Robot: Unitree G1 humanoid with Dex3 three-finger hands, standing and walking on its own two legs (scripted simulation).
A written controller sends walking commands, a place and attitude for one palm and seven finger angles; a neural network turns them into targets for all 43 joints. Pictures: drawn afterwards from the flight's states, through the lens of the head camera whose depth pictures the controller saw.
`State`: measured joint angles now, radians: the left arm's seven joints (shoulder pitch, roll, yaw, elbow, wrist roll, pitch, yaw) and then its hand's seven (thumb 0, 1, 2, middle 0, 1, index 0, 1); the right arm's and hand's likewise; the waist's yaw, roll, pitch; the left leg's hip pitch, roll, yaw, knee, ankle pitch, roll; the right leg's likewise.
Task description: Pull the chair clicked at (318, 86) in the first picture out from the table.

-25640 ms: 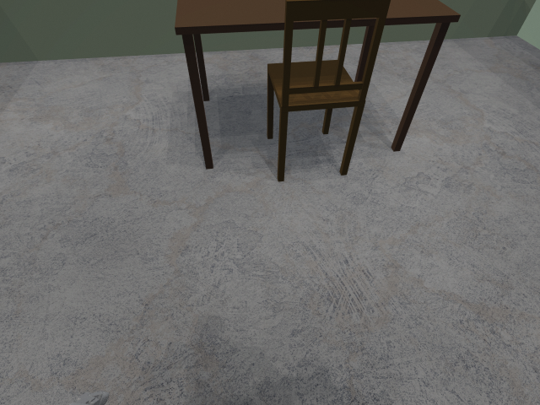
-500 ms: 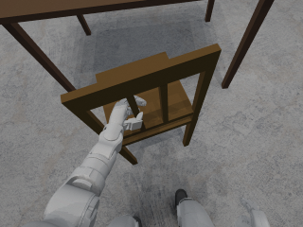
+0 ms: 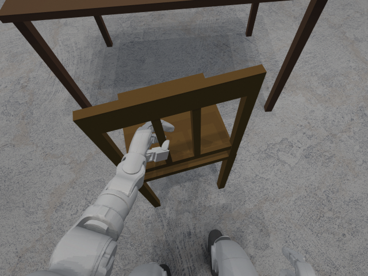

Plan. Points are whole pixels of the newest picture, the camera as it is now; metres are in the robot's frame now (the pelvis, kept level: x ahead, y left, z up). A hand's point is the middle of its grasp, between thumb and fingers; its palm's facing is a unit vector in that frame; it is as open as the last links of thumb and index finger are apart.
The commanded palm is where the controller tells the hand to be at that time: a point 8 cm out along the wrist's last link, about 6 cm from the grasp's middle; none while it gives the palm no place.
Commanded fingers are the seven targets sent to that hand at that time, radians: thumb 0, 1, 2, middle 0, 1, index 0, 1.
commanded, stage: step backward, pulling the chair out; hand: left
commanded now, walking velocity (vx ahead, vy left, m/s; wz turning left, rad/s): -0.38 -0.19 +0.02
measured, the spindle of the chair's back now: (163, 142) +0.43 +0.05 -0.08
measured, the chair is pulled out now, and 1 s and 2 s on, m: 0.37 0.48 0.57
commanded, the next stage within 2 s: stop walking, hand still on the chair in 1.58 s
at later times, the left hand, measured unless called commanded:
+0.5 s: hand (163, 171) +0.33 +0.05 -0.04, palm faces -0.20 -0.96 -0.20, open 6.0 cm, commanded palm +0.31 +0.10 -0.04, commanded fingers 0.00 0.90 0.90 -0.50 -1.45 -0.50 -1.45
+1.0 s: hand (158, 195) +0.28 +0.06 -0.04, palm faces -0.18 -0.95 -0.24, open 6.1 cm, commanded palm +0.27 +0.11 -0.03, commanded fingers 0.00 0.90 0.90 -0.50 -1.45 -0.50 -1.45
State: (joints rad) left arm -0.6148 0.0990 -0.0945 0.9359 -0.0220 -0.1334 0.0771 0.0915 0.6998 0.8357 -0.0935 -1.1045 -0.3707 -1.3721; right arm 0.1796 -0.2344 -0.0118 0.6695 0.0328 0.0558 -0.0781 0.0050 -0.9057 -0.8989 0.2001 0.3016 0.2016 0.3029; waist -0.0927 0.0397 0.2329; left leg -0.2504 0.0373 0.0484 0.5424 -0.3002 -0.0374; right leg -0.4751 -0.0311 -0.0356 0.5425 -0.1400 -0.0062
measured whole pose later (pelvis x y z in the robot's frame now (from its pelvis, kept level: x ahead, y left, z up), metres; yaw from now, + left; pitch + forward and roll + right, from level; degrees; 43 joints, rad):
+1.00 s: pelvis -0.10 -0.01 +0.00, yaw +0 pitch +0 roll +0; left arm -0.57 0.11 -0.05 0.92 0.00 -0.15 0.06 0.12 0.70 0.85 -0.12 -1.08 -0.37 -1.38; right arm 0.23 -0.23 -0.03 0.68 0.01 0.05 -0.05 0.00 -0.91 -0.90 0.20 0.30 0.20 0.30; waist -0.07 0.08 0.25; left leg -0.25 0.10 0.04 0.58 -0.30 -0.07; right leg -0.34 0.01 -0.03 0.52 -0.13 -0.02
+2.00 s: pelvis -0.17 +0.00 +0.00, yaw -1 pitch +0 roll +1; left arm -0.46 0.09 -0.08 0.85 -0.04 -0.07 0.06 0.15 0.70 0.88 -0.09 -1.10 -0.40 -1.38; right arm 0.27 -0.24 -0.01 0.68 0.04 0.06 -0.09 0.01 -0.91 -0.90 0.20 0.30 0.20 0.30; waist -0.06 0.09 0.17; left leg -0.17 0.10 0.07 0.52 -0.33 -0.06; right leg -0.35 -0.02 -0.05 0.54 -0.19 -0.02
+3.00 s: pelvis -0.14 +0.02 +0.01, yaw +0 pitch +2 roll +0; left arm -0.35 0.08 -0.15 0.79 0.00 -0.07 0.06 0.15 0.66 0.85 -0.10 -1.17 -0.44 -1.36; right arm 0.23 -0.23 0.00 0.69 0.04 0.09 -0.05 0.01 -0.91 -0.90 0.20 0.30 0.20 0.30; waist -0.09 0.04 0.06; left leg -0.16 0.06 0.08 0.48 -0.35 -0.03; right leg -0.34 -0.06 -0.04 0.52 -0.21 0.02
